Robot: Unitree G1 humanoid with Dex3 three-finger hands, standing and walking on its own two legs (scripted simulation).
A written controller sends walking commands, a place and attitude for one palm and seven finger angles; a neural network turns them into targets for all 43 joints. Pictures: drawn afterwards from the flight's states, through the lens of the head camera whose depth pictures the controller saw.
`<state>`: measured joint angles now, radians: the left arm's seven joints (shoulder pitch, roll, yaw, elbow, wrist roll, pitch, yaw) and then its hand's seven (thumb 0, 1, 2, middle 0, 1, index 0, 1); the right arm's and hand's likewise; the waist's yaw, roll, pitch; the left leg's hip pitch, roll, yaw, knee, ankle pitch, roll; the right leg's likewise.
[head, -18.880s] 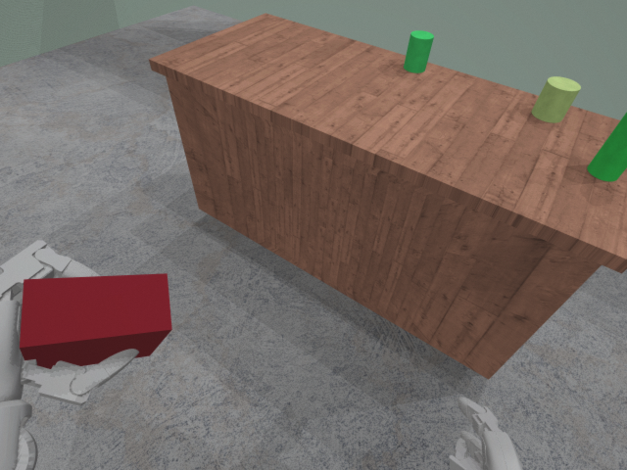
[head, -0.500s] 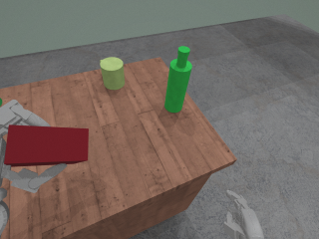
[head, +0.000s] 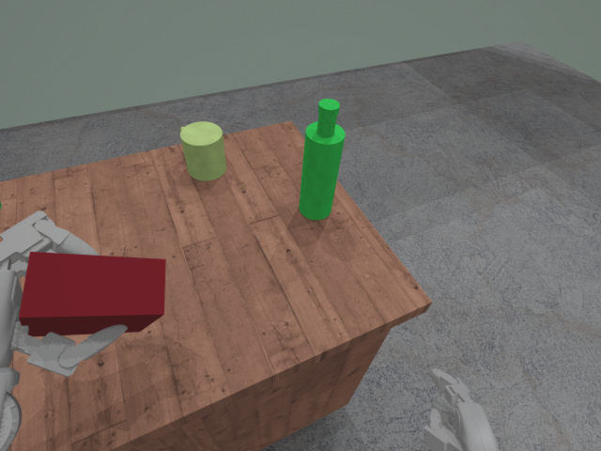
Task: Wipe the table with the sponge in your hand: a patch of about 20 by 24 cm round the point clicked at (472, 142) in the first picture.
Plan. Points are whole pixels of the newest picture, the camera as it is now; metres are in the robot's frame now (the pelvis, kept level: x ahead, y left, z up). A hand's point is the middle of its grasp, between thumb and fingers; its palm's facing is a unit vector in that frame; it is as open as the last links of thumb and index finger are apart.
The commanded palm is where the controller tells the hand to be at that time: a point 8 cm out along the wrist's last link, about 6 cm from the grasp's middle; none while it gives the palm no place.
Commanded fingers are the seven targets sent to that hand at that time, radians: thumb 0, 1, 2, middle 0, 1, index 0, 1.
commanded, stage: shuffle to correct the standing spot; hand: left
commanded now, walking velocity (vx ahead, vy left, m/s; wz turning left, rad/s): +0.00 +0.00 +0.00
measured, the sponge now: (113, 298) +0.23 +0.22 +0.14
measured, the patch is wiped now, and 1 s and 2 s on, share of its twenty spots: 0.00 0.00 0.00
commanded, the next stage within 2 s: come to a stop and stand still in 0.70 s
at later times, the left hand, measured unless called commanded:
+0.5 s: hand (106, 304) +0.21 +0.21 +0.16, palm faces +0.37 -0.85 -0.38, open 9.8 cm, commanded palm +0.15 +0.24 +0.17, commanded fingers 0.00 0.10 1.30 -1.20 -1.60 -1.20 -1.60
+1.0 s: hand (173, 308) +0.22 +0.15 +0.15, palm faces +0.37 -0.83 -0.41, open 9.8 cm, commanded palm +0.17 +0.19 +0.17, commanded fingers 0.00 0.10 1.30 -1.20 -1.60 -1.20 -1.60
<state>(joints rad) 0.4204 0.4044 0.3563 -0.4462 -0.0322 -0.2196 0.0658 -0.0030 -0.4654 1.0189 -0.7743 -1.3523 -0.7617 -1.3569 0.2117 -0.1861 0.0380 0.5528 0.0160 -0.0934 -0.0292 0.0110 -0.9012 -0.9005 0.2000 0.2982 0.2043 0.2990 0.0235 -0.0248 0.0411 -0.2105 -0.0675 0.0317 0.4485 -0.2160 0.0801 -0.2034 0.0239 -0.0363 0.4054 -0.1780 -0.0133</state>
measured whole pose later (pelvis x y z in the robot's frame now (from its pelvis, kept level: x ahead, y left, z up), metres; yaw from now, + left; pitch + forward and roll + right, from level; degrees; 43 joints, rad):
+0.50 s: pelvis +0.00 -0.04 +0.00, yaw +1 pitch -1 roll +0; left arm 0.41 0.39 0.35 -0.41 -0.05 -0.19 0.07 0.00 -0.47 1.02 -0.77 -1.35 -0.76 -1.36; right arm 0.22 -0.17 0.04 0.57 0.01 -0.10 -0.02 0.01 -0.90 -0.90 0.20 0.30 0.20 0.30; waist 0.03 -0.03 0.02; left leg -0.21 -0.03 0.01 0.41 -0.19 0.03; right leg -0.20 0.06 -0.06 0.38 -0.16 -0.06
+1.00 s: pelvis +0.02 -0.10 +0.00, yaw +2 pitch +0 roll +0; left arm 0.49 0.38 0.33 -0.45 -0.08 -0.12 0.09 0.00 -0.47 1.02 -0.77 -1.35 -0.76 -1.36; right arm 0.22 -0.23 0.01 0.61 0.03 -0.05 -0.04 0.01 -0.90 -0.90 0.20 0.30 0.20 0.30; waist 0.01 0.02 -0.01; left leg -0.26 0.03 -0.05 0.52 -0.25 0.01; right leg -0.20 0.13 -0.11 0.37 -0.19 -0.12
